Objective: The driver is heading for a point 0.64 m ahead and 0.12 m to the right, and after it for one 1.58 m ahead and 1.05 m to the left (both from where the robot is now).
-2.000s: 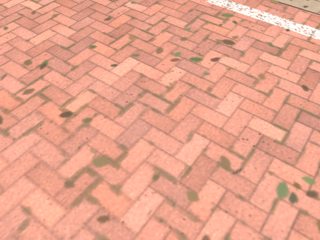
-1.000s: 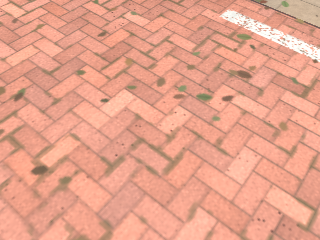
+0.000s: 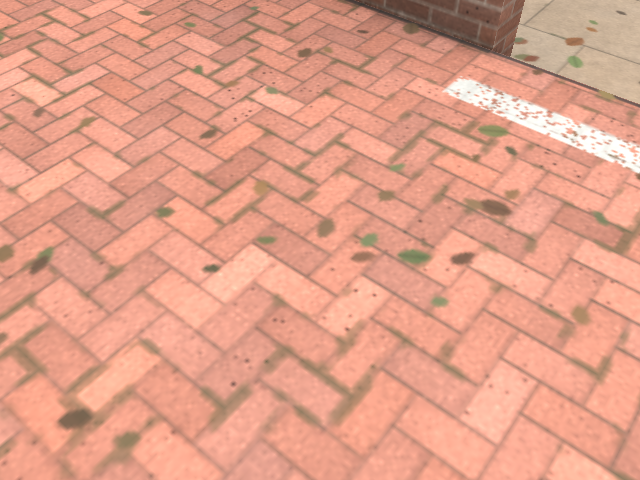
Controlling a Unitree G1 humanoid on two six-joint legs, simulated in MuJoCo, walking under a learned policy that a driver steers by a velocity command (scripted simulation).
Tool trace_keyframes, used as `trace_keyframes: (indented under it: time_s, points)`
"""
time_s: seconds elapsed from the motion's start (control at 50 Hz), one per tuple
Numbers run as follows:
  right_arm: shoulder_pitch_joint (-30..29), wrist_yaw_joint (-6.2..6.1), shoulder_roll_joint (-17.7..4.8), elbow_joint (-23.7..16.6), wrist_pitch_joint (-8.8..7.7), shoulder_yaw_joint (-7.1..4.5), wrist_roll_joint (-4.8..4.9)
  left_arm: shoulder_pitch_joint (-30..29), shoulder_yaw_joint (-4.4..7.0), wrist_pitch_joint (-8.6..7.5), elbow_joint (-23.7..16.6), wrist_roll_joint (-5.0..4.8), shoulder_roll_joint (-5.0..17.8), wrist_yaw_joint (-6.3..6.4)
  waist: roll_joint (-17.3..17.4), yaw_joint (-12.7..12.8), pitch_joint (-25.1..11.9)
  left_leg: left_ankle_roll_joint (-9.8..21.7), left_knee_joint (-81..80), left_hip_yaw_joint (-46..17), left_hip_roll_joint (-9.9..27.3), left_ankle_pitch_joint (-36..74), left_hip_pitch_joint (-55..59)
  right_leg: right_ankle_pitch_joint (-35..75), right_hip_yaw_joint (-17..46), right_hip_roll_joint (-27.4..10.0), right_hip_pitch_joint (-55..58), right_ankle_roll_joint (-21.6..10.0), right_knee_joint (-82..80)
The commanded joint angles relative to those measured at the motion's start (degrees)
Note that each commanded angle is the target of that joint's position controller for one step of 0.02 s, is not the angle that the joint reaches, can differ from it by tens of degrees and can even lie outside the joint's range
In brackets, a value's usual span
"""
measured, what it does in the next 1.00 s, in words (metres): walks ahead, turning right: right foot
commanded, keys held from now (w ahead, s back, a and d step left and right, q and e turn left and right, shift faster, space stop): w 0.32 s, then w+e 0.64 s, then w+q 0.04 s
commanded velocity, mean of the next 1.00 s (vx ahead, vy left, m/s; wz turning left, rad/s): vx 0.44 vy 0.00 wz -0.27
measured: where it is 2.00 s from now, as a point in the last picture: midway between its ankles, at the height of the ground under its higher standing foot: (350, 296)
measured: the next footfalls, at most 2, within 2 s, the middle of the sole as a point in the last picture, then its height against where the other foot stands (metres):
right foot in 0.66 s outside the picture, level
left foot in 1.18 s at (310, 393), level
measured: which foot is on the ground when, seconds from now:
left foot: down 0.00-0.66, up 0.68-1.00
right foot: down 0.00-0.26, up 0.28-0.64, down 0.66-1.00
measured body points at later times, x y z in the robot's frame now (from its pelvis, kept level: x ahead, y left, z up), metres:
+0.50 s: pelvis +0.18 +0.03 +0.00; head +0.19 +0.04 +0.45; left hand +0.37 +0.26 -0.11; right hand +0.09 -0.18 -0.14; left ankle +0.02 +0.11 -0.73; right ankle +0.31 -0.11 -0.66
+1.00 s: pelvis +0.44 -0.01 +0.01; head +0.46 -0.03 +0.46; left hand +0.57 +0.24 -0.11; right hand +0.56 -0.31 -0.08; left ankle +0.68 +0.13 -0.67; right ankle +0.41 -0.07 -0.73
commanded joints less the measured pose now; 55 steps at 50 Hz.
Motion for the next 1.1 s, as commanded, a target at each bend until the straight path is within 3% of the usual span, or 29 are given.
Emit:
trace_keyframes:
  time_s: [0.02,0.08,0.14,0.18,0.2,0.22,0.24,0.26,0.28,0.3,0.32,0.34,0.4,0.46,0.5,0.56,0.6,0.64,0.66,0.68,0.7,0.72,0.74,0.76,0.82,0.88,0.94,1.0,1.1]
  points:
    - [0.15,0.70,-5.18,-2.36,-2.82,-1.01,0.47,3.15,0.99,-2.33,-1.93,-0.47,5.21,-0.40,-0.78,-0.15,8.29,4.22,-6.78,-6.76,4.07,-14.26,-2.43,-13.44,6.38,-4.11,-10.68,-5.80,-9.01]
    - [-0.92,1.57,-4.17,-3.60,-4.62,-0.72,0.63,6.42,1.16,-3.52,-2.01,-0.94,5.89,-1.06,-2.99,0.84,7.89,4.25,-2.45,-4.77,2.38,-9.85,-7.02,-11.32,10.83,-5.94,-5.75,-8.12,-10.27]
    - [-3.36,2.82,-3.28,-5.80,-6.79,-0.33,0.51,11.12,2.10,-4.40,-0.95,-1.17,9.32,-1.54,-9.77,1.46,6.80,3.09,8.57,0.66,0.27,6.99,-18.00,7.63,22.42,-14.59,7.55,-11.72,-11.38]
    - [-5.29,3.64,-4.54,-6.69,-7.86,-0.74,0.78,14.27,2.17,-4.28,-0.80,-0.51,8.76,-1.83,-5.97,2.76,4.89,2.69,13.70,1.13,0.52,14.67,-21.27,20.08,20.66,-13.97,11.76,-10.85,-6.28]
    - [-4.64,4.01,-4.23,-6.79,-8.10,-0.79,0.99,14.03,2.12,-3.92,-1.04,-0.26,8.91,-1.96,-6.71,2.09,4.06,2.53,14.42,1.99,-0.11,10.89,-21.02,27.45,18.95,-13.65,11.97,-10.26,-4.31]
    - [-1.18,4.35,-3.68,-6.29,-8.10,-0.82,1.28,9.31,1.86,-3.52,-2.41,-0.15,9.02,-2.05,-8.64,-1.61,3.71,3.07,9.34,2.72,-1.33,2.70,-15.10,37.66,16.01,-13.01,7.75,-9.06,-1.21]
    - [11.47,4.54,-4.57,-2.77,-8.08,-1.67,1.64,-1.96,1.55,-3.33,-5.93,0.27,9.09,-2.22,-7.43,-10.75,0.97,5.54,-3.74,0.22,-1.85,6.06,6.54,49.88,9.27,-8.81,-6.71,-5.78,9.45]
    - [27.76,4.15,-12.85,2.59,-7.11,-4.21,-0.14,-9.56,1.46,-4.68,-10.21,0.82,8.34,-2.09,9.70,-17.10,-4.06,8.72,-12.62,-18.62,6.73,16.06,25.93,42.59,1.08,-0.21,-22.40,-1.01,37.16]
    - [23.32,4.18,-9.56,1.93,-5.71,-1.76,-0.79,-4.18,0.99,-5.90,-8.80,2.62,5.19,-2.93,20.22,-8.47,-4.03,7.41,-8.56,-27.42,15.49,47.88,32.42,-4.21,3.67,2.06,-35.34,-0.97,48.78]
    - [22.40,3.98,-6.19,0.59,-5.07,-0.54,-0.65,-2.83,0.74,-6.95,-9.35,0.08,4.25,-3.52,16.24,-7.75,-6.13,12.42,-12.00,-36.40,20.08,44.24,33.03,-3.43,8.30,3.04,-42.51,-2.40,51.63]
    - [19.55,3.66,-5.31,-0.07,-5.01,0.11,-1.30,-7.64,0.87,-6.95,-11.26,-2.23,5.13,-3.44,7.41,-6.54,-0.46,13.76,-13.49,-34.84,21.30,38.13,30.73,-2.15,6.77,0.41,-47.96,-2.73,55.10]
    - [16.56,3.49,-5.45,-0.50,-5.02,0.75,-1.23,-10.64,0.62,-6.57,-12.57,-2.98,3.84,-3.31,1.43,-5.13,5.12,12.69,-14.40,-28.54,20.14,38.23,27.02,1.43,5.77,-1.43,-52.33,-2.62,53.80]
    - [10.59,2.76,-3.49,-1.79,-4.55,2.21,-1.72,-8.18,0.75,-4.28,-13.07,-1.51,3.20,-3.18,2.42,-0.27,7.26,6.02,-20.12,-12.67,12.44,36.25,14.75,10.14,2.85,-4.10,-43.74,-2.26,42.00]
    - [9.07,1.06,-5.27,-2.43,-4.90,2.40,-2.49,-14.71,0.23,-3.67,-16.35,-0.54,2.43,-3.38,4.14,-0.32,8.09,3.05,-25.93,-2.50,7.25,39.63,4.82,24.59,-2.28,-2.06,-30.29,-0.75,21.18]
    - [12.64,0.04,-8.08,-1.87,-5.30,1.80,-1.74,-22.08,-0.39,-3.56,-19.00,-0.57,1.26,-3.85,3.98,-2.60,7.15,2.32,-29.14,-0.78,8.05,43.00,5.69,29.51,-5.42,0.15,-24.08,-0.97,9.77]
    - [14.46,-0.79,-9.97,-1.76,-5.14,0.97,-1.26,-25.74,0.33,-3.38,-21.35,-1.09,4.02,-5.40,5.53,-1.42,4.92,1.12,-25.21,1.38,11.41,58.76,17.59,29.24,-5.38,2.48,-22.80,-3.43,1.54]
    - [13.59,-1.43,-10.80,-2.99,-4.29,0.26,-1.76,-22.82,1.44,-3.24,-21.00,-0.93,6.64,-6.36,7.69,1.50,0.63,0.02,-17.30,2.62,12.98,73.00,24.03,26.13,-6.35,4.99,-18.42,-5.30,0.72]
    - [9.65,-1.42,-12.35,-5.16,-2.93,-0.54,-2.42,-8.62,3.54,-2.38,-16.94,-0.80,10.85,-6.46,9.49,8.95,-6.25,-0.11,1.56,3.43,12.99,78.60,23.12,23.38,-5.15,6.48,-3.26,-8.12,-1.25]
    - [7.76,-0.90,-12.16,-6.97,-3.13,-0.45,-2.70,-0.56,4.80,-1.63,-15.11,-0.31,13.54,-5.79,5.80,12.78,-9.69,-0.70,17.36,3.99,10.62,65.60,11.83,22.90,1.61,2.93,11.38,-10.35,-2.99]
    - [13.77,0.85,-2.64,-8.70,-4.44,2.00,-4.02,2.25,4.92,-1.38,-14.83,0.38,16.42,-5.21,-11.83,6.51,-15.97,-3.33,43.09,1.86,-0.60,5.04,-13.65,18.50,27.59,-11.76,31.91,-20.33,-1.39]
    - [12.87,2.54,-4.23,-10.05,-7.27,1.99,-1.70,2.31,4.29,-1.65,-15.03,1.23,14.69,-4.73,-11.80,6.66,-21.59,-1.54,54.35,-9.24,-3.85,-8.94,-24.10,5.04,49.44,-17.97,35.48,-25.40,-14.37]
    - [6.10,3.00,-9.23,-13.07,-8.97,0.67,0.31,-1.26,3.82,-2.40,-15.55,1.03,12.37,-4.40,-7.27,6.75,-11.18,0.52,51.95,-11.14,-0.35,-3.59,-29.20,2.29,43.15,-15.22,27.52,-21.43,-18.64]
    - [3.03,2.74,-10.58,-14.53,-9.48,0.38,0.66,-6.32,3.15,-3.07,-16.76,0.77,10.69,-4.57,-0.56,3.66,-5.13,1.01,46.80,-10.23,2.28,1.29,-27.59,6.00,35.80,-13.11,17.08,-19.16,-20.57]
    - [2.73,2.05,-10.66,-14.31,-9.10,-0.14,-0.23,-9.99,2.65,-3.60,-17.89,0.79,9.62,-5.06,4.92,0.68,-1.73,0.42,42.47,-9.32,3.95,3.19,-24.05,11.69,31.19,-10.86,7.80,-17.65,-21.95]
    - [5.93,0.88,-9.94,-15.70,-6.20,-1.04,-1.59,-12.71,2.26,-3.66,-19.32,0.67,9.98,-4.82,2.47,-3.86,0.06,-2.37,32.68,-8.49,7.49,4.44,-16.12,16.70,23.09,-6.49,-6.39,-16.07,-23.66]
    - [-0.92,-0.23,-8.98,-19.22,-5.01,-1.00,-3.08,-8.85,2.90,-3.52,-19.34,0.92,12.64,-3.36,-0.48,-1.95,1.34,-5.51,21.70,-5.92,7.05,13.01,-15.77,18.51,18.50,-3.99,-13.31,-15.54,-24.31]
    - [-8.34,-0.44,-7.79,-21.81,-5.07,-0.69,-2.75,-4.11,3.19,-3.00,-18.89,0.23,13.33,-2.49,-2.22,1.47,0.93,-6.21,7.98,-6.15,4.80,23.70,-15.34,17.79,17.45,-2.22,-11.64,-12.82,-22.24]
    - [-11.59,0.48,-7.00,-22.57,-5.66,-0.18,-1.88,-0.71,2.80,-2.60,-17.78,-0.21,12.18,-2.27,-3.96,3.96,-0.93,-6.15,-0.63,-5.36,3.41,29.15,-13.11,16.80,16.76,-3.11,-6.24,-11.26,-20.05]
    - [-17.16,2.58,-9.02,-25.84,-6.98,-0.01,-1.12,3.67,2.53,-2.21,-16.28,0.75,12.98,-2.40,-5.18,6.29,0.31,-2.13,-6.10,-4.08,2.89,19.63,-17.77,23.42,20.55,-9.23,7.69,-10.96,-14.15]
